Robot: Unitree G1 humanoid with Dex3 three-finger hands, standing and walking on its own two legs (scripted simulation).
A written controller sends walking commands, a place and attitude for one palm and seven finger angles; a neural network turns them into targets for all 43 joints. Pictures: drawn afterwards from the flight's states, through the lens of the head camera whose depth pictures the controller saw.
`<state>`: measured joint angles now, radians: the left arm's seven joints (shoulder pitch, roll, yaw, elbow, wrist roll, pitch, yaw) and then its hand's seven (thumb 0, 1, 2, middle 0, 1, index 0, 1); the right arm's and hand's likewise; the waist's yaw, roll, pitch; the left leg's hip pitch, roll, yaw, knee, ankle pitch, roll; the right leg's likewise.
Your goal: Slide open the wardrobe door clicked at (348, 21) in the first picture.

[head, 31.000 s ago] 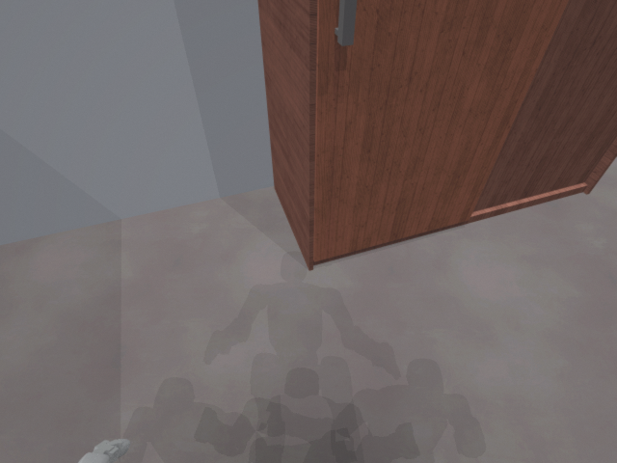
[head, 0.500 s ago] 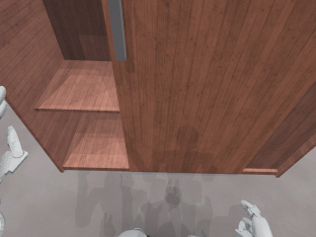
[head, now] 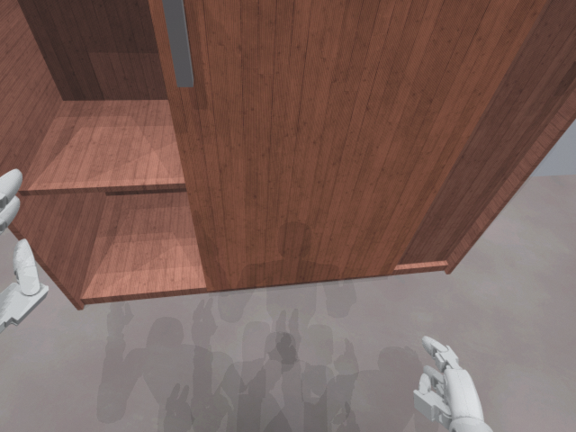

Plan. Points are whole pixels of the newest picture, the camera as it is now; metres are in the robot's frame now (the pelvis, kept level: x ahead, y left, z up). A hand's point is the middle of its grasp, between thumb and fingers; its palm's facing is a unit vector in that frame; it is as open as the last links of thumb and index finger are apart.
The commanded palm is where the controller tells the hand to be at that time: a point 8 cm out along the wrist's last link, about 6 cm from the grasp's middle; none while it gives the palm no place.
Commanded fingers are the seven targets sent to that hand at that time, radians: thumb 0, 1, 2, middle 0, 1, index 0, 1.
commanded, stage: stop stepping back and stand still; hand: left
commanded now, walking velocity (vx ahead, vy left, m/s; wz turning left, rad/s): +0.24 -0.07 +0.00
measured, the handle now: (176, 11) +0.67 +0.22 +0.25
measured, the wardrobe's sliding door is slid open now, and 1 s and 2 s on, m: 0.45 0.45 0.45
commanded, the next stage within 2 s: let the arm hang, fingers relaxed in 0.60 s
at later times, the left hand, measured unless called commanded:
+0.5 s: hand out of the picture +0.13 +0.28 +0.16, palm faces +0.50 -0.75 -0.43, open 7.4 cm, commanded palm +0.07 +0.31 +0.18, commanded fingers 0.00 0.90 0.90 -0.20 -0.30 -0.20 -0.30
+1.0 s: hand out of the picture +0.00 +0.20 -0.17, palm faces +0.10 -0.98 -0.18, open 7.2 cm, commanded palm none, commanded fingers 0.00 0.90 0.90 -0.20 -0.30 -0.20 -0.30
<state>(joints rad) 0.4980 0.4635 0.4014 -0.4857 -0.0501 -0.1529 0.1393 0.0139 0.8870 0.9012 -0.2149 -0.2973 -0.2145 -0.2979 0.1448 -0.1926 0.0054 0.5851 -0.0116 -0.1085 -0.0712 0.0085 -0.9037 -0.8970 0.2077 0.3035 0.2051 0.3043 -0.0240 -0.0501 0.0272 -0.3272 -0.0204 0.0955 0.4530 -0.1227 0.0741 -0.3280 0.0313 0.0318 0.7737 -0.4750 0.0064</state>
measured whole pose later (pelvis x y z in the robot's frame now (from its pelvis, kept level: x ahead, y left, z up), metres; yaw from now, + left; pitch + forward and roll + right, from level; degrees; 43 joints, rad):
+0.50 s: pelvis -0.06 +0.01 -0.01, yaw +2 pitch -3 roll +1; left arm 0.50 0.40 0.40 -0.42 -0.02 -0.14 0.17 0.02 0.89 0.90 -0.21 -0.30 -0.21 -0.30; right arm 0.27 -0.17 0.02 0.66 -0.02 -0.12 -0.08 0.01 -0.90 -0.90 0.21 0.30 0.20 0.30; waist -0.03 -0.02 -0.03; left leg -0.28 0.04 0.05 0.62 -0.31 -0.01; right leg -0.29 0.02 -0.08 0.65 -0.37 -0.04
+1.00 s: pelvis -0.06 +0.03 -0.01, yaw +8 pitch -1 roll +0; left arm 0.28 0.17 -0.01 0.80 0.02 0.04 0.02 0.00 0.95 0.90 -0.21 -0.30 -0.21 -0.30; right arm 0.20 -0.24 -0.01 0.87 -0.03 0.04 0.00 0.01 -0.91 -0.90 0.21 0.30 0.20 0.30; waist -0.04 -0.01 0.06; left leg -0.34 0.00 0.00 0.67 -0.33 0.01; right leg -0.33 0.01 -0.05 0.67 -0.33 -0.04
